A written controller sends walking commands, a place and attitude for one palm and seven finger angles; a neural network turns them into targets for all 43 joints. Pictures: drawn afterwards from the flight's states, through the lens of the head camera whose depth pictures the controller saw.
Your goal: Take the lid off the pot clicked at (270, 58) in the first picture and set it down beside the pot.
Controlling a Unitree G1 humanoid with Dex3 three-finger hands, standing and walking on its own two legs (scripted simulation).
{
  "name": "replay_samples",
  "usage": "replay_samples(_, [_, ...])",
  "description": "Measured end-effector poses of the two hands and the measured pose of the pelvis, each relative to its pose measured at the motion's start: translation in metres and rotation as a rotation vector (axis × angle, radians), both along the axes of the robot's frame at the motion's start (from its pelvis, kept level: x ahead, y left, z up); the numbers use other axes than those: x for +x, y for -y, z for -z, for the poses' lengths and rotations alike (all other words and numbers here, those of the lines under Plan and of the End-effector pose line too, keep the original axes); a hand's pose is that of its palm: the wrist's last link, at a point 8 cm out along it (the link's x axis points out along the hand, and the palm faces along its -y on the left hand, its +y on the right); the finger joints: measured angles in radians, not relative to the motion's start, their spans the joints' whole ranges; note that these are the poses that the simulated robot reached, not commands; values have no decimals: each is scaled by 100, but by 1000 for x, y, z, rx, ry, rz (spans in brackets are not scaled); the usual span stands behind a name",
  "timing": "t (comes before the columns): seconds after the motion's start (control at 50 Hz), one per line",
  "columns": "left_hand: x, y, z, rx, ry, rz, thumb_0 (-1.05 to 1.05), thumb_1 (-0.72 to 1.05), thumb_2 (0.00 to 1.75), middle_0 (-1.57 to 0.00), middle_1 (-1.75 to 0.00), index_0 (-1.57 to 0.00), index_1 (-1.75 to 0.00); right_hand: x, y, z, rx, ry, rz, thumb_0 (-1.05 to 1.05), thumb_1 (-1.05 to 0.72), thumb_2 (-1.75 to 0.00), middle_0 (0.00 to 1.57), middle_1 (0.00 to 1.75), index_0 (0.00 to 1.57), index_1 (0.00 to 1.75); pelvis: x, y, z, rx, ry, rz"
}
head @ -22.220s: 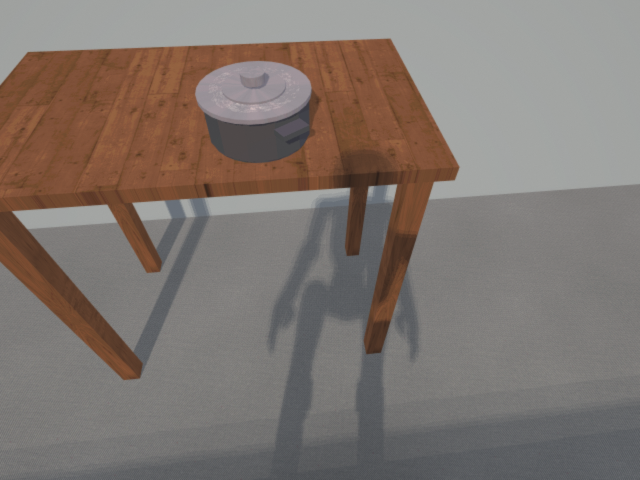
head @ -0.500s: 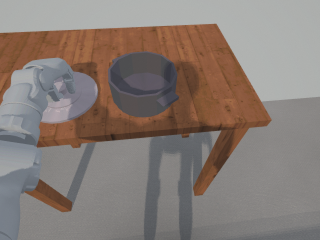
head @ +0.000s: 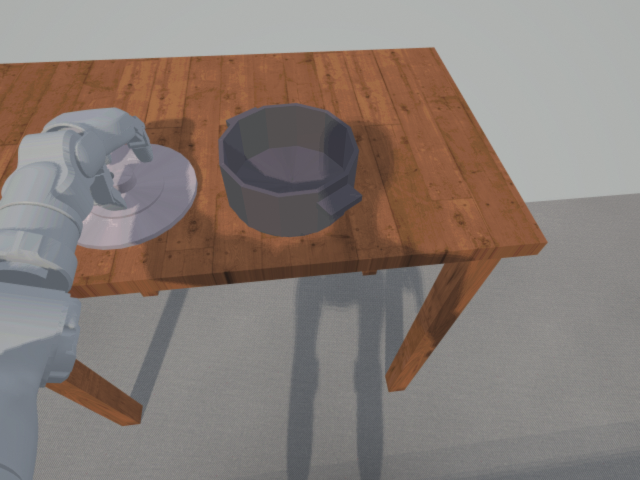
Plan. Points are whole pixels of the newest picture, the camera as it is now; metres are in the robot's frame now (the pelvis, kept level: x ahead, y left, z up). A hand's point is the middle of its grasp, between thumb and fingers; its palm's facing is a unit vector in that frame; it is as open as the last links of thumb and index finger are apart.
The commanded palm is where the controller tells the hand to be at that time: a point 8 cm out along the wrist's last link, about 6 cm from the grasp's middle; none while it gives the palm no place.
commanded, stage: open the fingers wide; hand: left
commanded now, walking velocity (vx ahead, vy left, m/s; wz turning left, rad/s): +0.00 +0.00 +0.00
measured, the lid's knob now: (119, 179) +0.49 +0.26 +0.09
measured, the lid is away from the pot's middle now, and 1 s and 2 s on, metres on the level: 0.23 0.23 0.23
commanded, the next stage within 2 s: raise the empty hand in 0.16 s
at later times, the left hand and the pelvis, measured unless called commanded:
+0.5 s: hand (103, 161) +0.47 +0.25 +0.14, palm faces -0.33 -0.09 -0.94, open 11.0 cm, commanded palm +0.47 +0.25 +0.20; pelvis -0.01 +0.00 +0.00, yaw +0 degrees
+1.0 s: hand (88, 121) +0.48 +0.25 +0.19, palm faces -0.29 -0.09 -0.95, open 11.0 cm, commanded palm +0.46 +0.25 +0.26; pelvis +0.00 -0.01 +0.00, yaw +0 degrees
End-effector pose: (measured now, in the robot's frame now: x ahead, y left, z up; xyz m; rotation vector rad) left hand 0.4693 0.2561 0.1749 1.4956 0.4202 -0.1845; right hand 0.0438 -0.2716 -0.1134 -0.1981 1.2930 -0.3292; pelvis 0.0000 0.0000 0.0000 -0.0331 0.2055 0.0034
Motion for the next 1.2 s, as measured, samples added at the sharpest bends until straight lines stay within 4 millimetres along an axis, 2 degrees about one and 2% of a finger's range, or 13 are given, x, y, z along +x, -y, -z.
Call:
replay_samples(0.14, [-4,-2,8,11,-27,-11,0,-11,89,-48,-64,-50,-65,-2,-6,1,18,7,3,0,-90,-90,20,30,21,30,-2,-3,0,-1,8,5])
replay_samples(0.24, [-6,0,-2,-4,20,14,0,-12,89,-49,-62,-50,-63,0,-9,1,18,24,-10,0,-90,-90,20,30,21,30,-4,-4,0,-1,10,-2])
replay_samples(0.38, [-10,-1,2,25,-19,-12,0,-13,90,-49,-61,-50,-61,1,-10,1,21,32,-18,0,-90,-90,20,30,21,30,-8,-4,0,-1,15,-5])
replay_samples(0.44, [-7,4,-10,7,23,15,0,-13,90,-50,-61,-50,-60,1,-10,-1,8,46,-24,0,-90,-90,20,30,21,30,-9,-4,-1,0,17,-11])
replay_samples(0.52, [-1,0,-26,8,47,-27,0,-13,91,-50,-60,-50,-60,-1,-8,-2,4,51,-16,0,-90,-90,20,30,21,30,-8,-3,-1,1,14,-5])
replay_samples(0.58, [0,1,-28,51,19,-58,0,-13,91,-50,-60,-50,-60,-5,-6,0,14,35,-13,0,-90,-90,20,30,21,30,-8,-3,-1,1,13,-6])
replay_samples(0.64, [2,6,-31,18,18,-44,0,-13,91,-50,-60,-50,-60,-8,-5,1,16,21,-11,0,-90,-90,20,30,21,30,-8,-2,-1,3,15,-4])
replay_samples(0.72, [4,11,-45,7,45,-23,0,-13,91,-50,-60,-51,-60,-9,-3,0,11,30,3,0,-90,-90,20,30,21,30,-5,-1,-2,5,19,-2])
replay_samples(0.84, [7,7,-54,22,40,-73,0,-13,91,-50,-60,-50,-60,-8,-1,-1,18,32,4,0,-90,-90,20,30,21,30,-4,2,-3,6,24,4])
replay_samples(0.96, [5,9,-71,22,79,-53,0,-13,91,-50,-60,-51,-60,1,1,-2,23,50,-11,0,-90,-90,20,30,21,30,-2,4,-4,8,27,-2])
replay_samples(1.08, [0,-1,-80,31,64,-108,0,-13,91,-50,-60,-50,-60,16,2,-4,27,81,-27,0,-90,-90,20,30,21,30,-2,6,-4,8,37,-3])
replay_samples(1.2, [-6,-1,-101,28,111,-96,0,-13,91,-50,-60,-51,-60,30,2,-7,29,116,-54,0,-90,-90,20,30,21,30,-3,7,-4,9,42,-14])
